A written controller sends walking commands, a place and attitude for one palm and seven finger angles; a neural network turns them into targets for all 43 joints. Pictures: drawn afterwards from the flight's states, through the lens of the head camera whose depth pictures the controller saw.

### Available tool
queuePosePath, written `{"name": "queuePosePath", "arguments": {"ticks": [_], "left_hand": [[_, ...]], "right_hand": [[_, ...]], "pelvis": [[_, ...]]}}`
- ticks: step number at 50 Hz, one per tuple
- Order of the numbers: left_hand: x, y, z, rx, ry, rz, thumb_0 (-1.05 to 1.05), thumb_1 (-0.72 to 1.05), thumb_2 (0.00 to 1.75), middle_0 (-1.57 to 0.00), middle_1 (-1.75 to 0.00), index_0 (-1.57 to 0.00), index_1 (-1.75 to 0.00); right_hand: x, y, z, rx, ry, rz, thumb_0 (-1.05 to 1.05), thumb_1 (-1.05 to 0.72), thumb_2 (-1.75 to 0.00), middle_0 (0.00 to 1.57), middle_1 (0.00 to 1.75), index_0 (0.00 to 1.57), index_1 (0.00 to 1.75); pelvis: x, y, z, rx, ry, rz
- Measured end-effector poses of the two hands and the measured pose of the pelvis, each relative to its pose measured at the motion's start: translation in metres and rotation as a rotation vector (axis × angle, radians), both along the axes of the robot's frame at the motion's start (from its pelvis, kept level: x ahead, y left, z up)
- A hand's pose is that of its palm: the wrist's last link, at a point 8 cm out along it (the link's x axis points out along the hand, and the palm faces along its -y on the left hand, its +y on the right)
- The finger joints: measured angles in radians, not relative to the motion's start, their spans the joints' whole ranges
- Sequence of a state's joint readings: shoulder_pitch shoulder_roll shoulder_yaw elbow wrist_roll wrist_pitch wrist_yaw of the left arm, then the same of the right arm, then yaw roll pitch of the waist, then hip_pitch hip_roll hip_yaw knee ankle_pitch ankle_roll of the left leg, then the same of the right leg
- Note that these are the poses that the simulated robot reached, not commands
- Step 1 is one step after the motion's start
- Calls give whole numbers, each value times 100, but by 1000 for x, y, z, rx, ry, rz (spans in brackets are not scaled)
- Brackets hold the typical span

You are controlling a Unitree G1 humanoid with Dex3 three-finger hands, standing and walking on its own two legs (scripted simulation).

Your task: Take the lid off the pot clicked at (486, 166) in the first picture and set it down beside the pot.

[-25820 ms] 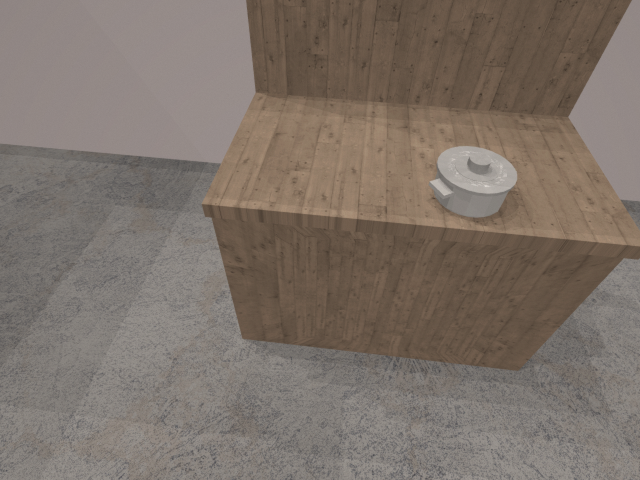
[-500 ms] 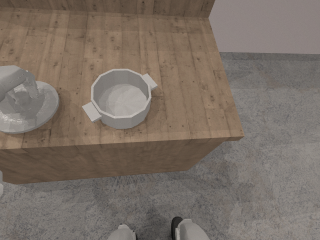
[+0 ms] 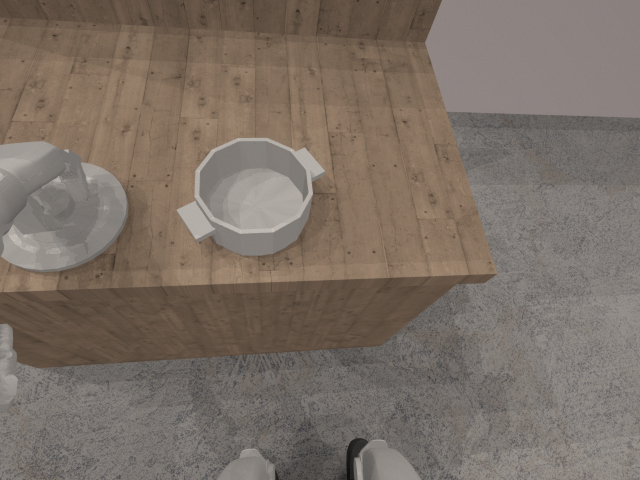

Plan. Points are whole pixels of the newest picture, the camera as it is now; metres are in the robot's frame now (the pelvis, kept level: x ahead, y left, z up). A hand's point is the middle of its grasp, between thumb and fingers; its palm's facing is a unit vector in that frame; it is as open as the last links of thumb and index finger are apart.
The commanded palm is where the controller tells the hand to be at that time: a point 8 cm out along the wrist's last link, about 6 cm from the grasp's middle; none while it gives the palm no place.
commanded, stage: open the fingers wide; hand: left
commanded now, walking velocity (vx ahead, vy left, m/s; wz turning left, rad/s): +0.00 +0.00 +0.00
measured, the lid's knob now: (53, 205) +0.46 +0.34 -0.03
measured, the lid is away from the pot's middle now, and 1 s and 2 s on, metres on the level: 0.26 0.26 0.26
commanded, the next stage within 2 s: raise the empty hand in 0.68 s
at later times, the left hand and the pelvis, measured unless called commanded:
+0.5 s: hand (47, 205) +0.44 +0.33 +0.00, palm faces -0.48 -0.11 -0.87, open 10.3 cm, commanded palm +0.48 +0.31 +0.05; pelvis +0.00 +0.00 +0.00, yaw +0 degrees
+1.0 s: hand (36, 203) +0.44 +0.33 +0.02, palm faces -0.47 -0.12 -0.87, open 10.9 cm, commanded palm +0.47 +0.31 +0.08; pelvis +0.00 -0.01 +0.00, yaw +1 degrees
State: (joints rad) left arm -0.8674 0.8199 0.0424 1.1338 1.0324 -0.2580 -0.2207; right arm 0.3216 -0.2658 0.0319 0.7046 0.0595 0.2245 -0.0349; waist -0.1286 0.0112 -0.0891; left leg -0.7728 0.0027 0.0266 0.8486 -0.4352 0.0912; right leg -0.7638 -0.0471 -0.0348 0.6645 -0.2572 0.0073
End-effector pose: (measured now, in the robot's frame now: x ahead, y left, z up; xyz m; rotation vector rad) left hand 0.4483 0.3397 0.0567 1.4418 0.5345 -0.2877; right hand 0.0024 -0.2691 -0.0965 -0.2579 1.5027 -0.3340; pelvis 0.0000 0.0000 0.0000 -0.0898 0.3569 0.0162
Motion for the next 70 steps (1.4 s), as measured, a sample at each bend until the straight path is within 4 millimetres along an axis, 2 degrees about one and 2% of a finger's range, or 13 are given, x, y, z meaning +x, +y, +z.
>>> {"name": "queuePosePath", "arguments": {"ticks": [10,25,42,70], "left_hand": [[0,-3,-1,5,0,-9,0,35,54,-52,-102,-54,-103],[3,-10,3,7,-16,-8,0,17,41,-34,-100,-34,-100],[-4,-7,5,13,3,0,0,13,38,-29,-100,-29,-99],[-8,-6,66,22,-39,19,0,13,36,-29,-100,-29,-100]], "right_hand": [[0,-3,1,-11,3,7,0,-91,-90,20,30,20,30],[-6,-2,0,5,9,-12,0,-91,-90,20,30,20,30],[-4,-12,0,-5,12,-1,0,-91,-90,20,30,20,30],[19,-16,8,15,-78,18,0,-91,-90,20,30,20,30]], "pelvis": [[0,0,0,-1,-1,6],[1,-3,1,3,-3,4],[0,-9,1,6,-6,7],[7,-14,15,26,-78,12]]}}
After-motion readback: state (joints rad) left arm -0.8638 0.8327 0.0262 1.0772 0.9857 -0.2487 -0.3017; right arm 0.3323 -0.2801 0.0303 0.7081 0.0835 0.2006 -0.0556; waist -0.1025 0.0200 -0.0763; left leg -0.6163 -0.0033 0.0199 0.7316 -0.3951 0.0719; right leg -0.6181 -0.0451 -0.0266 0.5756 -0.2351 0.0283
